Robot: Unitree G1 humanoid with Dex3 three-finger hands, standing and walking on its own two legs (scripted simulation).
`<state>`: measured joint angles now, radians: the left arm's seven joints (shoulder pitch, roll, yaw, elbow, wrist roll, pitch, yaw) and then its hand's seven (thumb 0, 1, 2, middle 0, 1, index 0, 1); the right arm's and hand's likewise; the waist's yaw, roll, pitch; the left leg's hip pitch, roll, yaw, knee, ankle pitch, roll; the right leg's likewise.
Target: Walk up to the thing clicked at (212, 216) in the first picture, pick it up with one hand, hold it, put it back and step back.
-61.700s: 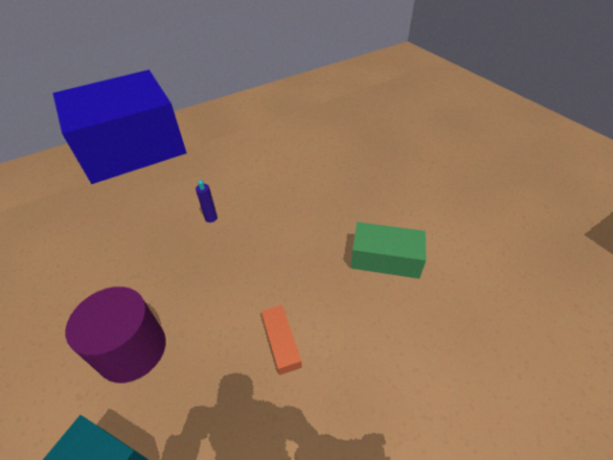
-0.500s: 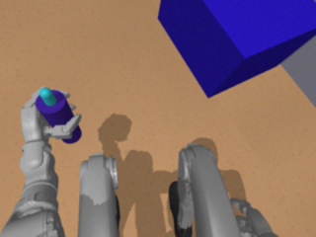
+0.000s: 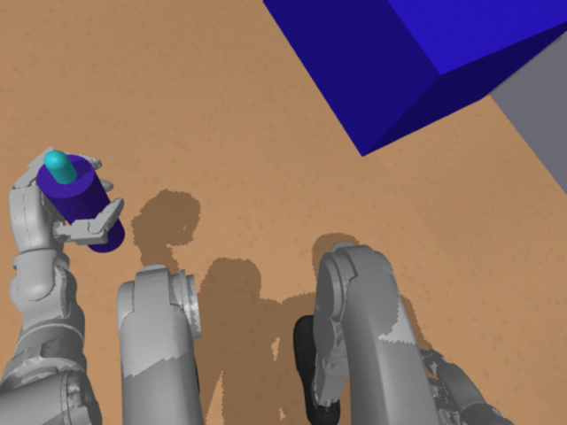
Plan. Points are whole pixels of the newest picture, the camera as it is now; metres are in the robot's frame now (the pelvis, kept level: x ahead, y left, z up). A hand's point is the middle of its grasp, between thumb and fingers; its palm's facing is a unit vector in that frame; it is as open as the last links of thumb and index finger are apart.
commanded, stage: crouch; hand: left
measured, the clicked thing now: (84, 204) +0.42 +0.24 -0.09
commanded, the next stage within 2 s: lower in 0.02 s
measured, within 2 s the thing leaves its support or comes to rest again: neither
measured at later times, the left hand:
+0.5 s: hand (105, 213) +0.43 +0.23 -0.15, palm faces +0.17 -0.99 +0.00, open 8.2 cm
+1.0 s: hand (112, 214) +0.44 +0.23 -0.18, palm faces +0.18 -0.98 +0.00, open 8.2 cm
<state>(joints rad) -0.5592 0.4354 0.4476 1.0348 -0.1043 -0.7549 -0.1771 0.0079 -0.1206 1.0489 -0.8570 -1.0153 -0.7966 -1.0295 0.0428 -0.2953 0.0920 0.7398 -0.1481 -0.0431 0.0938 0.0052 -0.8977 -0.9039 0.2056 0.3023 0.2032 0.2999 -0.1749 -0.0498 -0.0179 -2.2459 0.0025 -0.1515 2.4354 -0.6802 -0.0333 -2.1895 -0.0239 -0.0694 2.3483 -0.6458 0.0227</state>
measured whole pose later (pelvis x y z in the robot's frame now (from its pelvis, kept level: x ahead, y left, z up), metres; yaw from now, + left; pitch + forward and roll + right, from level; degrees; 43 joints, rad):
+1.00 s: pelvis -0.01 +0.01 -0.03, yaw -6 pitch +18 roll -13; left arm -0.60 0.65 0.49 1.26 -0.09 -0.95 -0.08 0.01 -0.13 1.06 -0.87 -1.00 -0.81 -1.02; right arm -0.09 -0.34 0.33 0.66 -0.28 -0.01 0.14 0.00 -0.90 -0.90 0.21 0.30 0.20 0.30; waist -0.26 -0.18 0.20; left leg -2.24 -0.01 -0.29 2.60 -0.69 -0.03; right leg -2.13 0.01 -0.17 2.40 -0.61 0.06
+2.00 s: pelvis -0.02 +0.02 -0.04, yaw -8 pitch +14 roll -16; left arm -0.66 0.75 0.45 1.38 -0.07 -1.06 -0.01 0.00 -0.22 0.52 -0.71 -0.63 -0.68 -0.63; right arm -0.14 -0.35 0.43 0.61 -0.33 0.00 0.16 0.00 -0.90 -0.90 0.21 0.30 0.21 0.30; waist -0.26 -0.22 0.25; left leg -2.22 0.00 -0.34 2.63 -0.69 -0.01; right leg -2.08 0.04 -0.21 2.38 -0.59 0.07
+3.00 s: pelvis -0.01 +0.01 +0.04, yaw +0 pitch +30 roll -8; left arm -0.52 0.77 0.54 0.96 0.09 -0.32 -0.09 -0.01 -0.50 0.07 -0.07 -0.07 -0.08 -0.06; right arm 0.09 -0.27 0.08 0.62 -0.03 0.13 0.06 0.00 -0.91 -0.90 0.21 0.30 0.21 0.30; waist -0.09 -0.03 -0.09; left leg -2.17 0.02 -0.12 2.29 -0.67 0.00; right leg -2.10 -0.02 -0.06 2.19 -0.63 0.04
